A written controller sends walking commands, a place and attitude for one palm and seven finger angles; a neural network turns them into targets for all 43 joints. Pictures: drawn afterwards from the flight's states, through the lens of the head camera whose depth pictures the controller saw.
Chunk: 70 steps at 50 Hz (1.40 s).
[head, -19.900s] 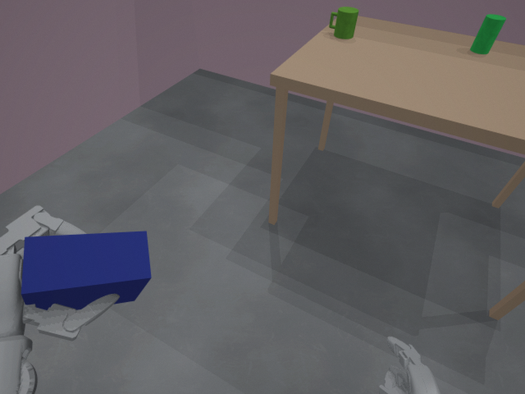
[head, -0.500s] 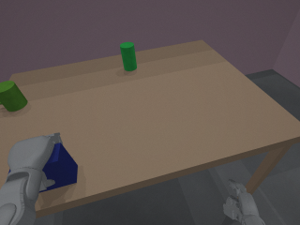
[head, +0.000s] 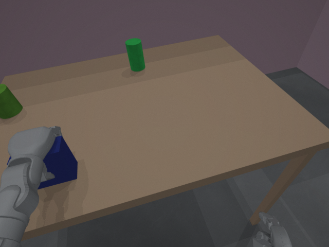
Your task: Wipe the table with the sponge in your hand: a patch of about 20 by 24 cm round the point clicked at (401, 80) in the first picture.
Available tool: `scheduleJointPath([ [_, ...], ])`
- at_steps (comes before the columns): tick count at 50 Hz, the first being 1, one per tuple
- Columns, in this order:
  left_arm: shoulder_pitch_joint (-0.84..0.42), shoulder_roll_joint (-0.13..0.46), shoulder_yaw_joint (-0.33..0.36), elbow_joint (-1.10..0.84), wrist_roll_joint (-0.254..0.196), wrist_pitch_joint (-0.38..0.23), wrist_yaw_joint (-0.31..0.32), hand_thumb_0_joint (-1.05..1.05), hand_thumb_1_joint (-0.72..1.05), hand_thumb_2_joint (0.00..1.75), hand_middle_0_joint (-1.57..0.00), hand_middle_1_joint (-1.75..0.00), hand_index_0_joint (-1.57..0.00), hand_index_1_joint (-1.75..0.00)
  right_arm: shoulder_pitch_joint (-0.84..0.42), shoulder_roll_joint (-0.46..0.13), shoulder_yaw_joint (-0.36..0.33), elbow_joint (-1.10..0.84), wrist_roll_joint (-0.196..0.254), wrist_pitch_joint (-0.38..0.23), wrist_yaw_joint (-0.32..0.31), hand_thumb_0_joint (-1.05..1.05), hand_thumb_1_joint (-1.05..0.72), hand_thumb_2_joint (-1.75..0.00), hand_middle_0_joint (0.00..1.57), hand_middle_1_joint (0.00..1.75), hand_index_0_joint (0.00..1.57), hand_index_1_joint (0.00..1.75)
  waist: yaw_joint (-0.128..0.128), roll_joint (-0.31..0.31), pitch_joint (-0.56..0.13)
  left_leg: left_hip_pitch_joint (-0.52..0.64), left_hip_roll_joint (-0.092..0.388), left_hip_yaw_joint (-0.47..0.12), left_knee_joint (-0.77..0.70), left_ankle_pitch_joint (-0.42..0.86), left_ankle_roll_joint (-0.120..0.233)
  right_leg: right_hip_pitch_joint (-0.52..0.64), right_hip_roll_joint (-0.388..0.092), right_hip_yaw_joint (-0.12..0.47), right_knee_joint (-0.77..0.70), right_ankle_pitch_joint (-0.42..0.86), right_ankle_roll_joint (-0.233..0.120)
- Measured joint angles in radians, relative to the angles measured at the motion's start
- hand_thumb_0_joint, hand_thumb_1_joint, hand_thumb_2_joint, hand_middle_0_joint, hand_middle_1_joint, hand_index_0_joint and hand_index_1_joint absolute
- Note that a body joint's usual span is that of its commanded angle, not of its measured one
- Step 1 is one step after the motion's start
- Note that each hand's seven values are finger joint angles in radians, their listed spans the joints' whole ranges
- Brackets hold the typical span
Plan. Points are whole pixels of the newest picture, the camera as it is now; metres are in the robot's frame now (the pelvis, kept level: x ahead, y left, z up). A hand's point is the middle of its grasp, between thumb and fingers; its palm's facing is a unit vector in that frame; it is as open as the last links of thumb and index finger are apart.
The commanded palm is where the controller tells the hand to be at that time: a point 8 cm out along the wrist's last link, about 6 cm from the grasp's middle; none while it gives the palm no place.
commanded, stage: wipe forward along the first lane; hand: left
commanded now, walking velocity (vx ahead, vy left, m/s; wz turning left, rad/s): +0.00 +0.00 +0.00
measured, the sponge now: (50, 167) +0.26 +0.35 +0.05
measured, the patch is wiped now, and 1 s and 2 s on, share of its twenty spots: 0.15 0.40 0.45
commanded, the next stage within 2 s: slide across to the middle lane in 1.02 s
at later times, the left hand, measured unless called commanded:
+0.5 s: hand (46, 139) +0.32 +0.37 +0.09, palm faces -0.12 +0.01 -0.99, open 9.7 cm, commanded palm +0.31 +0.36 +0.12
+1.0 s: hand (48, 125) +0.37 +0.39 +0.09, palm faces -0.14 +0.02 -0.99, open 9.7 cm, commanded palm +0.37 +0.38 +0.13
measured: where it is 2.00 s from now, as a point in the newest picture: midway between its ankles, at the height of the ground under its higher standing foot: outside the picture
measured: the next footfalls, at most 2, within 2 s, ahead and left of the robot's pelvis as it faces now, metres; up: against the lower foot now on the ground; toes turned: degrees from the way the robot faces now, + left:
none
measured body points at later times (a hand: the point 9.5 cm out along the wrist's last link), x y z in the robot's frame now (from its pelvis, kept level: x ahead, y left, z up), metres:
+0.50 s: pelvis -0.01 +0.00 -0.01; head +0.01 -0.02 +0.44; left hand +0.32 +0.37 +0.14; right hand +0.13 -0.26 -0.13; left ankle +0.03 +0.11 -0.74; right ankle +0.01 -0.08 -0.74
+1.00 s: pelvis +0.00 +0.02 -0.01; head +0.03 +0.01 +0.44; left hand +0.38 +0.39 +0.14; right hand +0.12 -0.24 -0.13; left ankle +0.03 +0.11 -0.74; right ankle +0.01 -0.08 -0.74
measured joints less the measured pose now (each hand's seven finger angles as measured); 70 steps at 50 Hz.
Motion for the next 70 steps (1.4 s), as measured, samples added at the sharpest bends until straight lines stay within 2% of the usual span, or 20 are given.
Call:
scheduleJointPath([
  [21,-0.241,0.068,0.026,0.333,0.032,-0.104,0.005,0.01,-0.5,1.09,-0.79,-1.35,-0.8,-1.35,0.077,-0.01,-0.013,0.003,0.014,0.029,0.005,0.01,-0.9,-0.9,0.2,0.3,0.2,0.3,-0.049,-0.012,-0.018,-0.097,0.006,0.002,0.055,-0.008,0.004,-0.094,0.005,0.0,0.044,0.0,0.0],
  [31,-0.309,0.083,0.039,0.43,0.048,-0.146,0.027,0.01,-0.51,1.1,-0.79,-1.35,-0.8,-1.35,0.103,-0.009,-0.02,0.009,0.017,0.047,0.012,0.01,-0.9,-0.9,0.2,0.3,0.2,0.3,-0.06,-0.016,-0.031,-0.129,0.002,0.01,0.065,-0.012,0.011,-0.125,0.001,0.009,0.047,0.001,0.01],
  [47,-0.464,0.096,-0.002,0.578,0.088,-0.16,0.035,0.01,-0.51,1.1,-0.8,-1.35,-0.8,-1.36,0.111,0.003,-0.011,0.006,0.022,0.051,0.02,0.01,-0.9,-0.9,0.2,0.3,0.2,0.3,-0.069,-0.035,-0.043,-0.163,-0.014,0.011,0.058,-0.008,0.029,-0.153,-0.014,0.01,0.035,0.006,0.028],
  [57,-0.567,0.139,0.0,0.675,0.114,-0.169,0.026,0.02,-0.51,1.1,-0.8,-1.35,-0.8,-1.36,0.131,0.003,-0.005,0.005,0.02,0.055,0.022,0.01,-0.9,-0.9,0.21,0.3,0.2,0.3,-0.095,-0.048,-0.043,-0.192,-0.014,0.013,0.061,-0.015,0.035,-0.176,-0.014,0.012,0.024,0.007,0.033],
  [61,-0.55,0.14,-0.019,0.645,0.119,-0.162,0.021,0.02,-0.51,1.1,-0.8,-1.35,-0.8,-1.36,0.152,-0.003,-0.019,0.006,0.016,0.062,0.026,0.01,-0.9,-0.9,0.2,0.3,0.2,0.3,-0.093,-0.042,-0.043,-0.186,-0.014,0.02,0.054,-0.02,0.039,-0.168,-0.013,0.02,0.01,0.009,0.037],
  [66,-0.484,0.119,-0.015,0.566,0.077,-0.153,0.044,0.01,-0.51,1.1,-0.8,-1.35,-0.8,-1.36,0.163,-0.005,-0.031,0.025,0.019,0.072,0.026,0.01,-0.9,-0.9,0.2,0.3,0.2,0.3,-0.083,-0.035,-0.042,-0.149,-0.018,0.026,0.032,-0.026,0.045,-0.131,-0.017,0.028,-0.015,0.007,0.045],
  [70,-0.444,0.084,-0.034,0.487,0.057,-0.113,0.061,0.01,-0.51,1.1,-0.79,-1.35,-0.8,-1.36,0.151,-0.001,-0.034,0.034,0.02,0.07,0.032,0.01,-0.9,-0.9,0.2,0.3,0.2,0.3,-0.072,-0.035,-0.036,-0.113,-0.027,0.023,0.011,-0.026,0.049,-0.095,-0.026,0.026,-0.033,0.002,0.049],
])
